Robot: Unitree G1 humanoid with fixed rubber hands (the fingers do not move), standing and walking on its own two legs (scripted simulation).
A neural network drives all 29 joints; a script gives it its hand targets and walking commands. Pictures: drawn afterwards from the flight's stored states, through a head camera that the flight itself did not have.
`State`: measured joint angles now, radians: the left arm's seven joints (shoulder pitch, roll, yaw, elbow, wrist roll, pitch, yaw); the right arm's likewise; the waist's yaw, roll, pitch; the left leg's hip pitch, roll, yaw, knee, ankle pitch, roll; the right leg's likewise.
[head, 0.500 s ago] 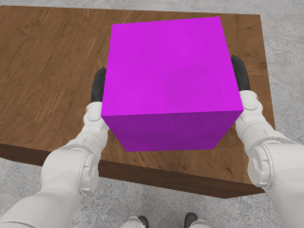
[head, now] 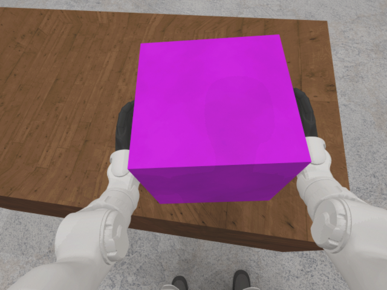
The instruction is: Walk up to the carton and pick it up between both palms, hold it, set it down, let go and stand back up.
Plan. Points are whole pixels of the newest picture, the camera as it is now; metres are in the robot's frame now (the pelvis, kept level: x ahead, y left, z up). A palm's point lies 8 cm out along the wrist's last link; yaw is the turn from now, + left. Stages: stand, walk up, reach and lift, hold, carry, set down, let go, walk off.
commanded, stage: reach and lift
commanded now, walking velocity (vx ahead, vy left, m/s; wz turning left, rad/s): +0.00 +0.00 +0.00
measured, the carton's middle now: (211, 130) +0.45 -0.01 -0.03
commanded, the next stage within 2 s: none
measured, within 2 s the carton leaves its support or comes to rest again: leaves its support in 1.74 s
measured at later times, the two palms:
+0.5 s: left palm (126, 142) +0.41 +0.17 -0.01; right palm (303, 129) +0.43 -0.19 +0.00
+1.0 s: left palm (127, 149) +0.40 +0.17 -0.02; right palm (302, 133) +0.43 -0.19 +0.00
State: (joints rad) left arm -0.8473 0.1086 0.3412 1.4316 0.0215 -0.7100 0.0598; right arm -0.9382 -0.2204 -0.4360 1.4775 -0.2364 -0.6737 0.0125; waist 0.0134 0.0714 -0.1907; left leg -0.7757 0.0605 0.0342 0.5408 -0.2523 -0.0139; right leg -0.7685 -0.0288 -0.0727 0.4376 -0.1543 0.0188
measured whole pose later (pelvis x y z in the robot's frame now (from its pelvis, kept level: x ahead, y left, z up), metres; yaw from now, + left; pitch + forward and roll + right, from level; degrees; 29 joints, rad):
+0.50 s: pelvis -0.01 +0.00 +0.00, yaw +0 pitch +31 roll -2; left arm -0.90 0.13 0.31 1.45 0.01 -0.74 0.07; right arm -0.99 -0.24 -0.42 1.56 -0.26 -0.76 -0.04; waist 0.03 0.05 -0.21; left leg -0.87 0.07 0.03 0.56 -0.23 -0.02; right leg -0.85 -0.02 -0.07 0.44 -0.12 0.01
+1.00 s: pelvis -0.03 -0.01 -0.01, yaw +1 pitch +36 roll -2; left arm -0.89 0.11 0.32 1.39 0.03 -0.83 0.07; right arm -1.03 -0.28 -0.43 1.67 -0.27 -0.96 -0.09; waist 0.03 0.03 -0.26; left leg -0.98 0.07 0.01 0.51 -0.17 -0.03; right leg -0.95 -0.02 -0.10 0.39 -0.07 0.00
